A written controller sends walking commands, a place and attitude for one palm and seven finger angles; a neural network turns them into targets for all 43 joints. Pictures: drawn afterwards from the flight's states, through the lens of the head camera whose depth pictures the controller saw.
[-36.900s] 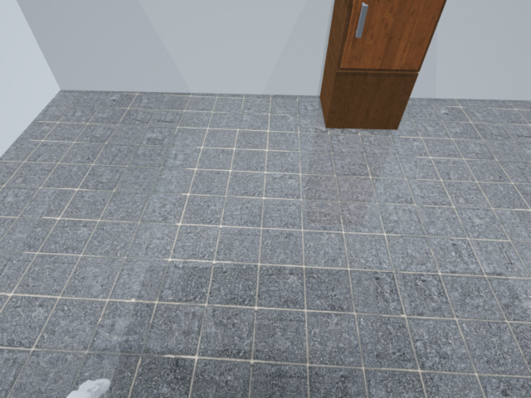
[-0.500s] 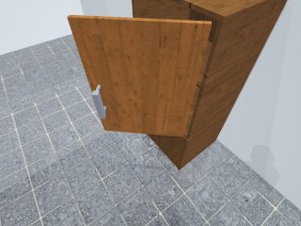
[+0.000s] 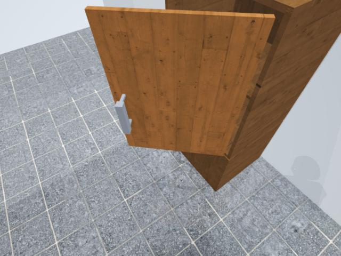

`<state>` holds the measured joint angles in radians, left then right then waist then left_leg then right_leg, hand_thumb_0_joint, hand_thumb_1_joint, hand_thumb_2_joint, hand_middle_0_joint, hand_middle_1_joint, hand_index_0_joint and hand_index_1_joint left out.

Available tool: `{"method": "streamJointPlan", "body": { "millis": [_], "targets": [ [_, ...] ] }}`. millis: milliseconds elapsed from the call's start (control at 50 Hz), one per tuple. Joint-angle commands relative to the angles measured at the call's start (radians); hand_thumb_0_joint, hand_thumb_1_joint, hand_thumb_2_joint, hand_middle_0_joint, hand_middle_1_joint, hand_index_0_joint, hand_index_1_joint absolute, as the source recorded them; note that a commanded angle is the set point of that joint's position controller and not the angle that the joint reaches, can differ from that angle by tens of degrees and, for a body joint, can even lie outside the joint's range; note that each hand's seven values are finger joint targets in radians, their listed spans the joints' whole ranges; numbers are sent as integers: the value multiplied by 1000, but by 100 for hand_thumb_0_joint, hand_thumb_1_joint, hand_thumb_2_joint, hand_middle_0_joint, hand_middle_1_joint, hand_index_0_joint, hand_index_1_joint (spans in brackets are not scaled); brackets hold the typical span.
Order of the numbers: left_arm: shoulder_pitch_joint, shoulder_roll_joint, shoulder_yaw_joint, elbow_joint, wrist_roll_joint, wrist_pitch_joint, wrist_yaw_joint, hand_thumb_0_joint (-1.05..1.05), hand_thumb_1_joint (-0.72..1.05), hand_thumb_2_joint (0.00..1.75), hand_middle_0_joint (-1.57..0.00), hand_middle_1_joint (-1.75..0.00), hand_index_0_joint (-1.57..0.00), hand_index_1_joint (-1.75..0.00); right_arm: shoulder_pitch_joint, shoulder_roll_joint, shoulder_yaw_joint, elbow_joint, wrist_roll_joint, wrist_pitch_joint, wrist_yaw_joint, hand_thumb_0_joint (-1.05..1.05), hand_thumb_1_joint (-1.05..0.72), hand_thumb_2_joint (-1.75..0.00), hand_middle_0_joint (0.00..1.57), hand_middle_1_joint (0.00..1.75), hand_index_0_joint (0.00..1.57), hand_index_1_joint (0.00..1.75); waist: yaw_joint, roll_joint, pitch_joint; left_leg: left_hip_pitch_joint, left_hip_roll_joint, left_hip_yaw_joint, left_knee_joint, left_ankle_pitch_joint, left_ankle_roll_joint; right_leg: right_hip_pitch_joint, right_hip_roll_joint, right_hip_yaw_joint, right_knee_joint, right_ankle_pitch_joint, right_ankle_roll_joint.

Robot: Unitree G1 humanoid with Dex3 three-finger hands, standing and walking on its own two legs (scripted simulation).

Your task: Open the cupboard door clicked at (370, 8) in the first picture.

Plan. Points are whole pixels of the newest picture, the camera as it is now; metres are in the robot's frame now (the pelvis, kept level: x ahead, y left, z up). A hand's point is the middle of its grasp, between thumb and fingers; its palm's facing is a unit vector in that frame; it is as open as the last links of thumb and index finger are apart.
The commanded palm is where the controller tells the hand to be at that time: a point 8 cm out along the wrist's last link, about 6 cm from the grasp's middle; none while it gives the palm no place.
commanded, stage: come to a stop and stand still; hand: left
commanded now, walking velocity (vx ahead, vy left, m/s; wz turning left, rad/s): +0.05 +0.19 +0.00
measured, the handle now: (125, 114) +0.55 +0.21 -0.07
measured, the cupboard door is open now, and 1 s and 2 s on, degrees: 47 47 47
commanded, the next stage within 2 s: look again from close up in 1.52 s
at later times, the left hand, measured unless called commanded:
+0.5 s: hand out of the picture +0.07 +0.24 -0.15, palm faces +0.03 -0.96 -0.26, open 7.4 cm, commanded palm none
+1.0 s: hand out of the picture -0.02 +0.18 -0.16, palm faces +0.04 -0.98 -0.17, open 7.3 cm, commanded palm none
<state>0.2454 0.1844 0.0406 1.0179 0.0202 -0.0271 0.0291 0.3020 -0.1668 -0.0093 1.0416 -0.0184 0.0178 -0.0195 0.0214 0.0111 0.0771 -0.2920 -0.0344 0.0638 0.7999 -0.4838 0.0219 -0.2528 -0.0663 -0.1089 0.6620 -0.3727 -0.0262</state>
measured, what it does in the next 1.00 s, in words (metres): steps on the spot: left foot, then right foot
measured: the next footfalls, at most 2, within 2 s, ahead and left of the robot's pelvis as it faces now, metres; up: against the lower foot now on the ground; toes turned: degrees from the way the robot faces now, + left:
left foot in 0.20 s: +0.09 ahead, +0.18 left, +0.00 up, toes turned +4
right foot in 0.50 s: +0.03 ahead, -0.06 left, +0.00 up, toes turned -3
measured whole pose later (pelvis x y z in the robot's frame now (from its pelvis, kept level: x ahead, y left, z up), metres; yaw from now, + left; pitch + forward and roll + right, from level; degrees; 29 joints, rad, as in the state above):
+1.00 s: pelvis -0.01 +0.02 +0.02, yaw +0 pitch +0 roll -1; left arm 0.32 0.12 -0.01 1.09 0.01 -0.03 0.04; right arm 0.26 -0.16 -0.01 1.08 -0.01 0.01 -0.03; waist 0.01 0.04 0.04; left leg -0.24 0.04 0.03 0.55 -0.32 0.00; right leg -0.20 0.06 -0.10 0.44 -0.24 -0.07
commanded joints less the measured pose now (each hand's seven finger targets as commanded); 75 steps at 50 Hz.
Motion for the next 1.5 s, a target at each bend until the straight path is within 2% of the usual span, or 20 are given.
{"method": "streamJointPlan", "body": {
  "millis": [0,60,140,180,220,260,440,460,500,580,660,720,760,800,880,900,920,960,1100,1480],
  "targets": [
    [181,182,44,-6,9,1,30,0,90,90,-20,-30,-20,-30,-80,-85,-32,-107,3,-11,4,0,-90,-90,20,30,20,30,59,-205,-9,-359,83,-97,318,-68,-36,202,-399,390,-284,715,-232],
    [55,156,31,-54,20,9,19,0,90,90,-20,-30,-20,-30,-58,-45,-30,-110,10,-7,25,0,-90,-90,20,30,20,30,-7,-262,11,-184,78,-36,79,50,-41,22,-251,146,-269,600,-127],
    [66,162,34,-54,7,25,15,0,90,90,-20,-30,-20,-30,72,-44,-30,-49,7,-31,21,0,-90,-90,20,30,20,30,-47,-112,-100,169,36,49,-311,425,-45,-51,-115,54,-60,368,-28],
    [119,84,14,-70,-11,37,14,0,90,90,-20,-30,-20,-30,116,-183,-54,-60,3,-51,3,0,-90,-90,20,30,20,30,-41,271,-206,252,352,-312,-380,1006,112,-130,10,19,185,-197,58],
    [61,109,17,-97,-7,39,21,0,90,90,-20,-30,-20,-30,37,-226,-58,-90,-4,-45,-10,0,-90,-90,20,30,20,30,-42,165,-124,115,402,-311,-429,962,205,-125,10,104,324,-267,28],
    [58,78,14,-58,-6,46,16,0,90,90,-20,-30,-20,-30,-35,-165,-43,-83,-10,-45,-23,0,-90,-90,20,30,20,30,-23,252,-82,76,362,-276,-417,990,177,-141,-8,121,320,-212,30],
    [131,51,23,-65,0,55,-18,0,90,90,-20,-30,-20,-30,-92,-194,-72,-108,-13,-8,-25,0,-90,-90,20,30,20,30,5,88,-175,-1,286,-181,-359,507,102,88,59,47,-116,87,20],
    [149,74,26,-66,6,48,-16,0,90,90,-20,-30,-20,-30,-91,-161,-67,-112,-7,-5,-19,0,-90,-90,20,30,20,30,14,6,-163,-74,226,-137,-309,333,57,146,23,99,-234,130,14],
    [108,177,29,-89,13,35,-7,0,90,90,-20,-30,-20,-30,-131,-61,-40,-141,2,7,-8,0,-90,-90,20,30,20,30,17,-257,-64,-177,62,-16,-51,-40,-31,9,-262,401,-424,150,-119],
    [14,105,6,-92,7,18,-1,0,90,90,-20,-30,-20,-30,-83,-56,-39,-76,-2,12,2,0,-90,-90,20,30,20,30,-32,-178,-13,-137,75,-47,127,56,-32,-47,-154,256,-385,312,-148],
    [76,115,5,-63,5,10,1,0,90,90,-20,-30,-20,-30,-64,-32,-24,-50,7,-5,-1,0,-90,-90,20,30,20,30,-8,-132,-59,-45,67,-11,-126,80,-44,52,-141,225,-318,461,-160],
    [82,90,-1,-29,-10,9,3,0,90,90,-20,-30,-20,-30,5,-19,-12,2,8,-27,-10,0,-90,-90,20,30,20,30,-27,-20,-84,149,86,-44,-427,321,-30,28,-85,199,-237,411,-86],
    [109,47,-12,-14,-16,10,1,0,90,90,-20,-30,-20,-30,0,-72,-10,11,0,-45,-20,0,-90,-90,20,30,20,30,4,98,-105,150,208,-145,-417,590,25,49,-15,154,-237,291,-21],
    [95,42,-16,17,-13,14,2,0,90,90,-20,-30,-20,-30,-33,-58,-3,31,2,-45,-25,0,-90,-90,20,30,20,30,7,135,-69,104,195,-131,-435,555,28,84,-20,144,-261,269,-9],
    [107,48,-26,63,-12,10,-2,0,90,90,-20,-30,-20,-30,-13,-34,5,52,9,-40,-28,0,-90,-90,20,30,20,30,3,30,-5,80,162,-107,-473,372,8,96,-33,158,-327,265,-14],
    [214,81,-24,99,0,-9,46,0,90,90,-20,-30,-20,-30,-106,-103,-11,-10,20,-45,-14,0,-90,-90,20,30,20,30,37,47,34,30,134,-27,-232,279,-29,39,-109,239,-337,635,51],
    [155,126,-23,45,-1,-18,38,0,90,90,-20,-30,-20,-30,-24,-27,-4,-35,16,-22,-7,0,-90,-90,20,30,20,30,-37,-10,-29,11,85,-50,-182,100,-24,38,-164,316,-392,368,12],
    [86,103,-23,19,1,-23,25,0,90,90,-20,-30,-20,-30,42,-30,-5,-16,7,-22,3,0,-90,-90,20,30,20,30,-69,-4,-47,54,98,-54,-192,145,-17,-39,-133,274,-424,23,-90],
    [99,45,-30,26,-8,-14,11,0,90,90,-20,-30,-20,-30,54,-47,9,-23,0,-52,-3,0,-90,-90,20,30,20,30,-26,53,10,-2,134,-146,-432,259,21,5,-20,170,-281,75,-41],
    [85,70,-32,54,-9,-9,10,0,90,90,-20,-30,-20,-30,46,-64,17,53,4,-66,-15,0,-90,-90,20,30,20,30,-13,-11,-20,80,134,-116,-452,407,27,77,-40,161,-254,279,-29]
  ]
}}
